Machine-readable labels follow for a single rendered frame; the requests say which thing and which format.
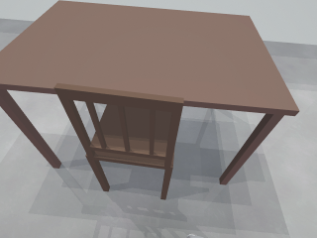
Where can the chair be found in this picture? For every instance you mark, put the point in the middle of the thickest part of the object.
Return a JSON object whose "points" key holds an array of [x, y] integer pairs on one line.
{"points": [[138, 129]]}

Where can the table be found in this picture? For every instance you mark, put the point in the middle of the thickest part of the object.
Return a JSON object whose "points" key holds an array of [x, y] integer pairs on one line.
{"points": [[211, 60]]}

